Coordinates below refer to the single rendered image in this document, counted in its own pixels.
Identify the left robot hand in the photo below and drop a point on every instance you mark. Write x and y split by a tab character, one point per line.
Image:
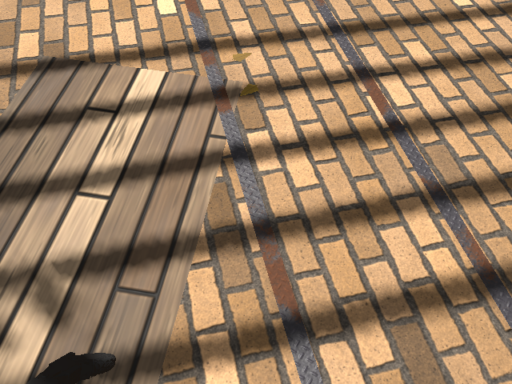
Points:
71	368

